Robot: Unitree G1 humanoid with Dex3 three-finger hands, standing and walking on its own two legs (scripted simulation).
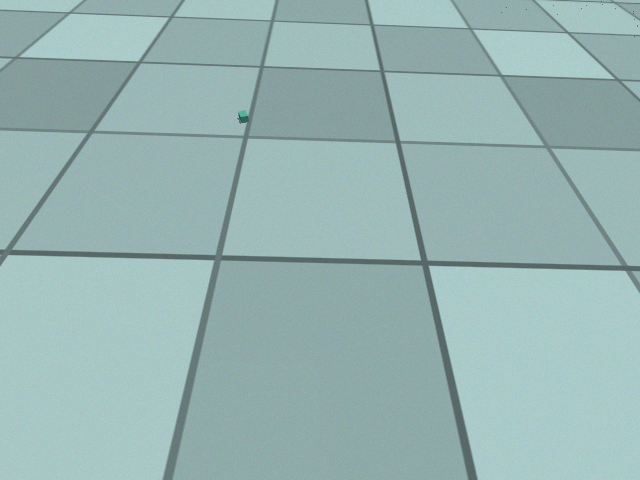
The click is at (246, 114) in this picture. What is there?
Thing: small brick
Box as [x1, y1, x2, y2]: [238, 110, 248, 122]
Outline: 245,110 238,111 241,122 248,121
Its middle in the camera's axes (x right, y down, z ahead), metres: -0.45 -0.72 +2.24
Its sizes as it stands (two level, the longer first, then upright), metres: 0.063 0.045 0.039
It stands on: the floor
